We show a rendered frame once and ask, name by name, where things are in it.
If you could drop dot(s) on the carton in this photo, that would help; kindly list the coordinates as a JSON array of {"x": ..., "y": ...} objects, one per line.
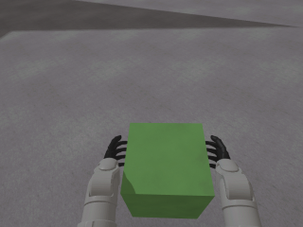
[{"x": 166, "y": 171}]

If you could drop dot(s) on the robot left hand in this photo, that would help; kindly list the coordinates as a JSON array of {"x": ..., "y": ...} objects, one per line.
[{"x": 112, "y": 150}]

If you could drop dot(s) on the right robot forearm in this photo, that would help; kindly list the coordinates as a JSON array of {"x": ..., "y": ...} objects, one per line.
[{"x": 237, "y": 196}]

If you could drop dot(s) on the left robot forearm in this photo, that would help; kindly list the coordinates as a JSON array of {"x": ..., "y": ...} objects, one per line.
[{"x": 101, "y": 196}]

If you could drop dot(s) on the robot right hand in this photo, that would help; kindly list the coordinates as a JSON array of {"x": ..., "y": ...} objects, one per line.
[{"x": 220, "y": 150}]

